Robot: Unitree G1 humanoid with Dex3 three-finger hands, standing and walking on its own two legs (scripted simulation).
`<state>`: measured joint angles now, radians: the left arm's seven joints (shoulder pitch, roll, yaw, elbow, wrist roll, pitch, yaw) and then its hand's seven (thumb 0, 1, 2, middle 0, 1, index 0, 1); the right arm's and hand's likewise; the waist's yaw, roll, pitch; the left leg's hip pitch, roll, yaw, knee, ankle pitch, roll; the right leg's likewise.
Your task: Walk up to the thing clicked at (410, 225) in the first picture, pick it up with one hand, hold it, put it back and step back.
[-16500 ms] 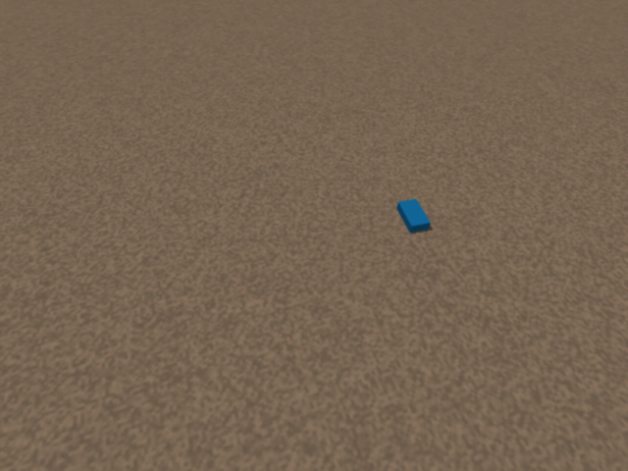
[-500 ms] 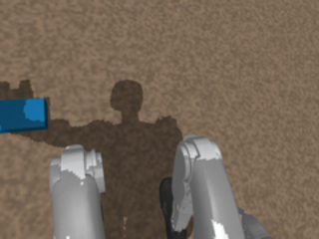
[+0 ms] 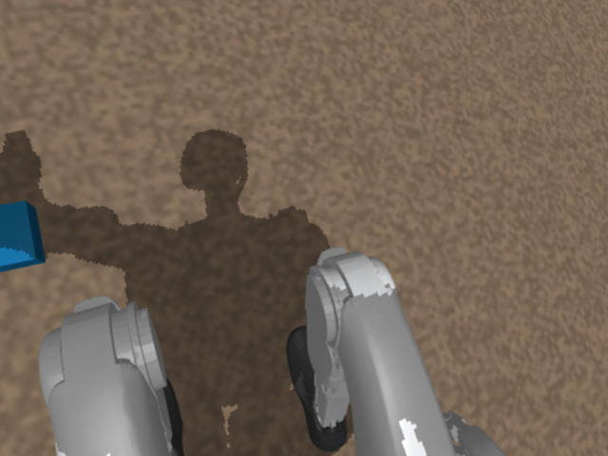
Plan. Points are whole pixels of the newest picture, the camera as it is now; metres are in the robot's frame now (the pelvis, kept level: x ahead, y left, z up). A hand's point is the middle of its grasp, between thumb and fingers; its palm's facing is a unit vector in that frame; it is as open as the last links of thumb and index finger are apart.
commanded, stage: approach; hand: left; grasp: from above
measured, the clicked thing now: out of the picture +0.42 +0.37 -0.28
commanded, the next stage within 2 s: close in in 0.12 s
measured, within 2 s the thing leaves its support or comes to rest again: neither
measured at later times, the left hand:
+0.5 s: hand out of the picture +0.40 +0.36 -0.19, palm faces -0.43 -0.13 -0.89, open 14.1 cm
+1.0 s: hand out of the picture +0.41 +0.36 -0.24, palm faces -0.48 -0.17 -0.86, open 14.3 cm
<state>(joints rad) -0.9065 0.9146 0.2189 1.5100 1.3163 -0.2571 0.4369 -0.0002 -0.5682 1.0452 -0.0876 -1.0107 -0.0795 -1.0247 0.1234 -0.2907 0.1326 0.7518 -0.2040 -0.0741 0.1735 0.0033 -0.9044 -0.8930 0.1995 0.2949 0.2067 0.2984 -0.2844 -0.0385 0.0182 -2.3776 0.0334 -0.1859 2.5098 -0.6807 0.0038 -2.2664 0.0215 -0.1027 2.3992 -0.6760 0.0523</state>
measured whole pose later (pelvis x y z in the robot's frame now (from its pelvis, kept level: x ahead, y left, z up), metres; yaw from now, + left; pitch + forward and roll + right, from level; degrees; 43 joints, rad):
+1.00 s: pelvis +0.00 +0.00 -0.02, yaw -2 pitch +26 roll -12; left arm -0.87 1.05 0.24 1.67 1.34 -0.37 0.54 0.00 -0.55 1.03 -0.07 -0.97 -0.06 -0.99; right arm 0.07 -0.30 0.24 0.73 -0.32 -0.14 0.22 0.00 -0.89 -0.90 0.20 0.30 0.21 0.30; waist -0.32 -0.14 0.12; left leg -2.36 0.03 -0.25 2.61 -0.72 0.00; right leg -2.24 0.04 -0.14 2.46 -0.69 0.07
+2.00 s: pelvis +0.00 +0.01 -0.02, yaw -4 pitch +23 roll -14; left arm -0.84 0.99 0.15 1.67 1.33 -0.32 0.70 0.00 -0.52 1.01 -0.08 -0.97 -0.07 -0.99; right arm 0.00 -0.33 0.28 0.75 -0.34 -0.23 0.27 0.00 -0.89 -0.90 0.20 0.30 0.21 0.30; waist -0.30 -0.17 0.12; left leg -2.35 0.04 -0.27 2.63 -0.73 0.01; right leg -2.21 0.06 -0.16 2.45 -0.68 0.07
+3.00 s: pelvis +0.00 +0.01 -0.02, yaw -4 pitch +23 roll -15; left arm -0.88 1.08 0.14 1.69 1.28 -0.35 0.58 0.00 -0.09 0.61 -0.36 -0.75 -0.45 -0.73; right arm 0.00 -0.33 0.31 0.71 -0.32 -0.22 0.26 0.00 -0.89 -0.89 0.20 0.29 0.21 0.30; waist -0.31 -0.17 0.15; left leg -2.35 0.02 -0.28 2.62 -0.72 0.01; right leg -2.19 0.06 -0.17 2.43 -0.69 0.08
